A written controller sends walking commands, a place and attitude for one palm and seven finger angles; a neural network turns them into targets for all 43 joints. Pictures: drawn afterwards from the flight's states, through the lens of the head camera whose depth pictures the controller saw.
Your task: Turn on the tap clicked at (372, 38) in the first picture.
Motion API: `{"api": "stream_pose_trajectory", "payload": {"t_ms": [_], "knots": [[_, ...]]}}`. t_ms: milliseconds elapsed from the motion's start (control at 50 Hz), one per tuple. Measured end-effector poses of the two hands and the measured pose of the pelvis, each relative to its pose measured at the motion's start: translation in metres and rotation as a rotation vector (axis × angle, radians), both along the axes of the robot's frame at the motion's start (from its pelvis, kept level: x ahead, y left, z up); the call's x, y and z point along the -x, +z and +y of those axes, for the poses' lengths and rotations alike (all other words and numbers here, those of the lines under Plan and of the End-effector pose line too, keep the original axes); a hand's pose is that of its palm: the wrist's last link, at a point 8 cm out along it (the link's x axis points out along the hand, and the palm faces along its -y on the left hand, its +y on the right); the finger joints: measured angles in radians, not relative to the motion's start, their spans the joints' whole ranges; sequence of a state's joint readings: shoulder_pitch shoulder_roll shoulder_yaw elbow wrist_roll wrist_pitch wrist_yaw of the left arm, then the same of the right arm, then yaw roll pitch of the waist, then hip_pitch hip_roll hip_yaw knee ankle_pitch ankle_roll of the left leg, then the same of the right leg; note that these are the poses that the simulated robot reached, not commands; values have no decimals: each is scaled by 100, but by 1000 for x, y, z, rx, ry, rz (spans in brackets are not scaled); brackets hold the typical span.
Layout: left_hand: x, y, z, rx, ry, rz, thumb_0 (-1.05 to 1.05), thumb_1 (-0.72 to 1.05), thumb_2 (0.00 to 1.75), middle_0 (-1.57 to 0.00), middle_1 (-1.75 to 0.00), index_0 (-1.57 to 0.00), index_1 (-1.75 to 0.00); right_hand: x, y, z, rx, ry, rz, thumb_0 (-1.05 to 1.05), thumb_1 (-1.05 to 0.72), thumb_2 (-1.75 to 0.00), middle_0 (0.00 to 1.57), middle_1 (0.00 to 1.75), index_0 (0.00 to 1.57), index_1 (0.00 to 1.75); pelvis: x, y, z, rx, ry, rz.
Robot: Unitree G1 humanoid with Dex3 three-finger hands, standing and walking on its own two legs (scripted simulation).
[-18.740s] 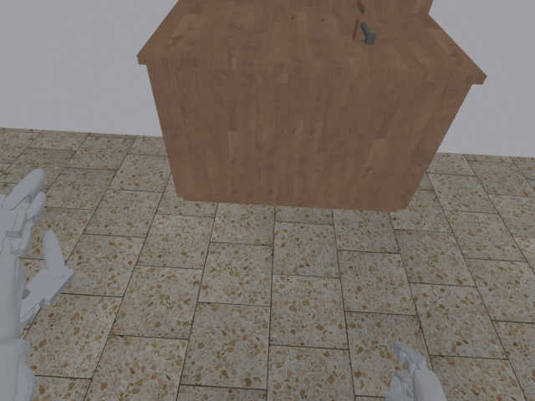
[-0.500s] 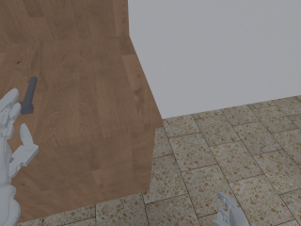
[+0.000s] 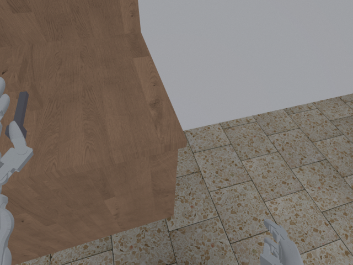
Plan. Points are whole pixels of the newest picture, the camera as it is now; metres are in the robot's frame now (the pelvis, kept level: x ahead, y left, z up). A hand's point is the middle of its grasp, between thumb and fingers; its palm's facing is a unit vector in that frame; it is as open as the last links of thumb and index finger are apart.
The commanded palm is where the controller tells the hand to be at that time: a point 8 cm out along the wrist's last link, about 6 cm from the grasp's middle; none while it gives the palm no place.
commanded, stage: look again from close up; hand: left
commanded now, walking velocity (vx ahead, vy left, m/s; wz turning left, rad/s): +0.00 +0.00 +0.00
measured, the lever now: (16, 132) +0.35 +0.40 +0.09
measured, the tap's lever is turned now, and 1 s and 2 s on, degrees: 0 0 0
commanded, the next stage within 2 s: shuffle to correct the standing spot in 0.06 s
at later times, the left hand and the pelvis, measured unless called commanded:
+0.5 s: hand (35, 154) +0.25 +0.27 +0.16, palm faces +0.33 -0.85 -0.42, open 7.4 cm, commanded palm +0.18 +0.32 +0.18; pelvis +0.03 +0.03 +0.00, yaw +1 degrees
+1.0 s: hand out of the picture +0.18 +0.31 +0.15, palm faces +0.31 -0.83 -0.46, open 7.4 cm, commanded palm +0.11 +0.35 +0.18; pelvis -0.05 +0.07 +0.00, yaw -2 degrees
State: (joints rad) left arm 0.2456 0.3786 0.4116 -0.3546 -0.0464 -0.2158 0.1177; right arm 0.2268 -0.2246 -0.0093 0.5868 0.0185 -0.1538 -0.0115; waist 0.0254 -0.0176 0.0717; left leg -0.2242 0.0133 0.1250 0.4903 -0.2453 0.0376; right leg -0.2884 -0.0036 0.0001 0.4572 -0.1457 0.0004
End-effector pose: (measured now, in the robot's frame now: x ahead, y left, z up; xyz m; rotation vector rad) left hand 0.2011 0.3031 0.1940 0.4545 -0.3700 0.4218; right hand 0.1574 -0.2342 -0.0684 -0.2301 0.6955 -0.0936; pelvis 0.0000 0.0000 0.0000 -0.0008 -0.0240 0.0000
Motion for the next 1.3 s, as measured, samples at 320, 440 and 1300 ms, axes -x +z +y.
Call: {"api": "stream_pose_trajectory", "payload": {"t_ms": [320, 440, 1300], "knots": [[-23, -26, 12, 61, 3, 83, 2, 89, 89, -21, -30, -22, -31, -51, 6, 30, 19, 49, -3, 1, -90, -90, 20, 30, 20, 30, -38, 1, 15, 20, 10, 25], [-25, -22, 2, 10, -107, 77, 2, 90, 89, -21, -30, -21, -31, -74, 14, 43, 25, 56, -60, 1, -90, -90, 20, 30, 20, 30, -34, -2, 28, 25, 13, 39], [116, 2, 95, -71, -64, 48, 2, 89, 89, -21, -30, -21, -31, 125, -18, 134, -72, -69, 52, 1, -90, -90, 20, 30, 20, 30, 96, -6, 118, -17, -43, 4]]}}
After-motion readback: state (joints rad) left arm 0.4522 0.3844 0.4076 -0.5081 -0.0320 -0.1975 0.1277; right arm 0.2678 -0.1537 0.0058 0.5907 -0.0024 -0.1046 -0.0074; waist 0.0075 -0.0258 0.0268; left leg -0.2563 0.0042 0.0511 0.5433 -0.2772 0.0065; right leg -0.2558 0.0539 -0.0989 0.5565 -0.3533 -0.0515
